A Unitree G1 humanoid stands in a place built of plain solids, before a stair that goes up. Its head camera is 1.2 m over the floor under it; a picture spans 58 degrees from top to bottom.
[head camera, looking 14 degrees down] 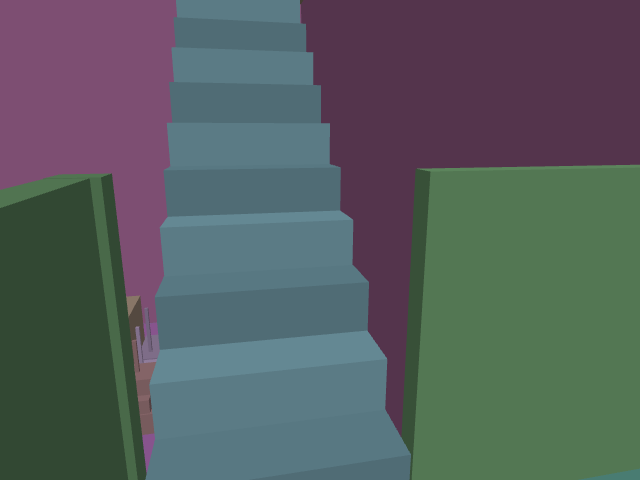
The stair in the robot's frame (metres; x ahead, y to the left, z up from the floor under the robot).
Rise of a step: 0.21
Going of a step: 0.23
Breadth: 0.81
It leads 12 degrees to the left of straight ahead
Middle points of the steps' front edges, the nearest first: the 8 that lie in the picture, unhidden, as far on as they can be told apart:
1.32 0.15 0.42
1.54 0.20 0.62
1.77 0.25 0.83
2.00 0.29 1.04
2.23 0.34 1.25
2.46 0.39 1.45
2.69 0.44 1.66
2.92 0.48 1.87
